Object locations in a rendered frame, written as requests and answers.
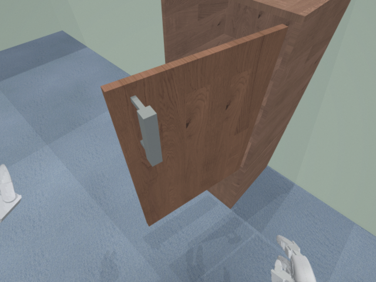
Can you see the handle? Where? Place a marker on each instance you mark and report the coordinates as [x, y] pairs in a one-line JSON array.
[[150, 131]]

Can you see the left robot hand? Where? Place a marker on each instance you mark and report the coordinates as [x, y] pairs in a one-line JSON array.
[[8, 198]]

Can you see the right robot hand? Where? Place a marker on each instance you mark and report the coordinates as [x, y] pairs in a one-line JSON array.
[[298, 269]]

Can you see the cupboard door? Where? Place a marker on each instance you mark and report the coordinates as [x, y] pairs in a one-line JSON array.
[[207, 105]]

